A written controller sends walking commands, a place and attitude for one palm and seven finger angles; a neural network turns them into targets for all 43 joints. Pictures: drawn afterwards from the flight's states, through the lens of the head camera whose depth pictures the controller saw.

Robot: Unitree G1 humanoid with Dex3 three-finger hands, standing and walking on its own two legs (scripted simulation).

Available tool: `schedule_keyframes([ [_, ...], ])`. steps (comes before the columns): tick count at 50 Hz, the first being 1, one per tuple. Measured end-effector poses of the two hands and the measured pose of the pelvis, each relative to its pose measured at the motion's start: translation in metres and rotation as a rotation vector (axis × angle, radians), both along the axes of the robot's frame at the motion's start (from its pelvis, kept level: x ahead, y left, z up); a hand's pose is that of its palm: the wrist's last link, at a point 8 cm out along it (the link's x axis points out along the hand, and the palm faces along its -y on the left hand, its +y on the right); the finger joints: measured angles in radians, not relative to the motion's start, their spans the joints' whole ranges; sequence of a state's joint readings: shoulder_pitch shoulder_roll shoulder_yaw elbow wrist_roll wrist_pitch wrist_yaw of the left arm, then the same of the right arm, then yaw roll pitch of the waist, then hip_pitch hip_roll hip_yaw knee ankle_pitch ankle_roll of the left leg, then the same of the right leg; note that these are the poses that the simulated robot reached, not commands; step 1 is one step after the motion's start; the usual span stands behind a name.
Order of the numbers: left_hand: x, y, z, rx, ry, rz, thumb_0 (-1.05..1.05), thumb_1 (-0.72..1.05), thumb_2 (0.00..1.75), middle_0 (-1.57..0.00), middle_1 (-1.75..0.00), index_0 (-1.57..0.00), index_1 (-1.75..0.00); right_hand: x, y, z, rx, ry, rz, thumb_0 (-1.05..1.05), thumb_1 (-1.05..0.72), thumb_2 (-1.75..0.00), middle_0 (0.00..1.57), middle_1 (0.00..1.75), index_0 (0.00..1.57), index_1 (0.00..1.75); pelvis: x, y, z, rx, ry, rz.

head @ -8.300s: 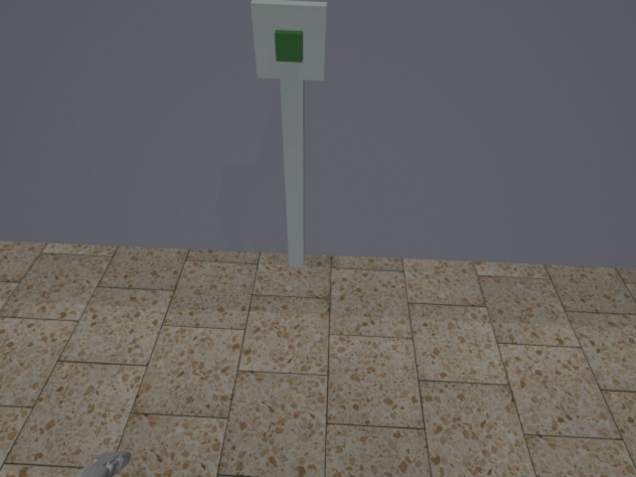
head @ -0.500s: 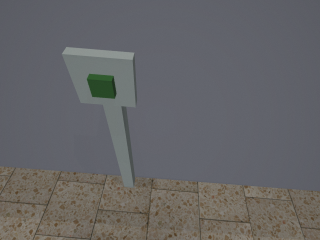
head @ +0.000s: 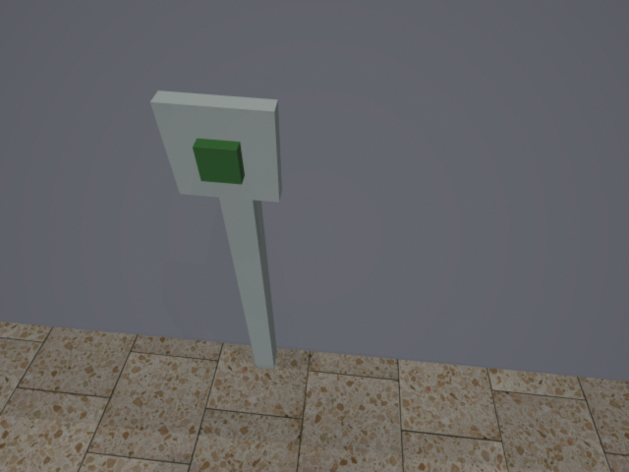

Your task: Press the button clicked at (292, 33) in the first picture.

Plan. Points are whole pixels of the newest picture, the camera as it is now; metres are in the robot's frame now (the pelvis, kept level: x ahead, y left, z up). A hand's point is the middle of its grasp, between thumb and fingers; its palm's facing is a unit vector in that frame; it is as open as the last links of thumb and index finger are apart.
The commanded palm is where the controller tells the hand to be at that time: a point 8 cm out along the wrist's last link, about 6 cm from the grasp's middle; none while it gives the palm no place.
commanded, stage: come to a stop and stand still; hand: left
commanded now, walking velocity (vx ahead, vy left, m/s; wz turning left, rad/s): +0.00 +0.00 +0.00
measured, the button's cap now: (220, 160) +0.50 +0.19 +0.12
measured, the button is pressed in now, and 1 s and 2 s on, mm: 0 0 0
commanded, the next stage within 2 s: look again from close up in 0.62 s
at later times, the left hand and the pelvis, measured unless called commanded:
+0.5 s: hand out of the picture -0.04 +0.20 -0.17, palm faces +0.04 -0.99 -0.15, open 7.4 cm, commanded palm none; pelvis -0.02 +0.04 +0.01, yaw -1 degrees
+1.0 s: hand out of the picture -0.02 +0.21 -0.17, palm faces +0.02 -0.98 -0.20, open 7.4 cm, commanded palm none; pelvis -0.01 +0.04 +0.00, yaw -1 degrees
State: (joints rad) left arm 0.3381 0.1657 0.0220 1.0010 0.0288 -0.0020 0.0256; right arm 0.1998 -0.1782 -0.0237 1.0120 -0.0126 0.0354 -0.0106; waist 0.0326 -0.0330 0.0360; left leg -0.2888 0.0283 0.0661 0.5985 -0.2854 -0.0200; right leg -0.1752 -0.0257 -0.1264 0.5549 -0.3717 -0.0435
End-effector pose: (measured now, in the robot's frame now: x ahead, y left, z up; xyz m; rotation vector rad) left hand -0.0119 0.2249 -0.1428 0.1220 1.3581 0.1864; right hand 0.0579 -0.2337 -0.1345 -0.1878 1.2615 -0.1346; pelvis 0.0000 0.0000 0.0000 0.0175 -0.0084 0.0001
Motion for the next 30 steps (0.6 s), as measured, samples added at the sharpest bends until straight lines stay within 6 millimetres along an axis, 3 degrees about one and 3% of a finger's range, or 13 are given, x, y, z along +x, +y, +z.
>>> schedule_keyframes([
  [4, -0.01, 0.01, -0.011, -0.018, 0.023, 0.023, 0.0, 0.91, 0.9, -0.2, -0.3, -0.2, -0.3, -0.01, 0.018, 0.0, -0.01, -0.002, 0.015, 0.0, -0.91, -0.9, 0.19, 0.3, 0.2, 0.3, -0.004, 0.011, -0.003, -0.003, -0.01, -0.001],
  [14, -0.026, 0.016, 0.0, -0.046, 0.05, -0.002, 0.0, 0.91, 0.9, -0.19, -0.29, -0.2, -0.29, -0.041, 0.034, 0.005, -0.012, 0.027, -0.014, 0.0, -0.95, -0.9, 0.2, 0.3, 0.2, 0.3, -0.013, 0.029, 0.007, -0.019, -0.011, -0.012],
  [30, -0.039, 0.02, 0.002, -0.052, 0.089, -0.015, 0.0, 0.91, 0.9, -0.19, -0.29, -0.2, -0.29, -0.109, 0.069, 0.0, 0.056, 0.177, -0.067, 0.0, -0.92, -0.9, 0.2, 0.3, 0.2, 0.3, -0.019, 0.038, 0.01, -0.016, -0.012, -0.017],
])
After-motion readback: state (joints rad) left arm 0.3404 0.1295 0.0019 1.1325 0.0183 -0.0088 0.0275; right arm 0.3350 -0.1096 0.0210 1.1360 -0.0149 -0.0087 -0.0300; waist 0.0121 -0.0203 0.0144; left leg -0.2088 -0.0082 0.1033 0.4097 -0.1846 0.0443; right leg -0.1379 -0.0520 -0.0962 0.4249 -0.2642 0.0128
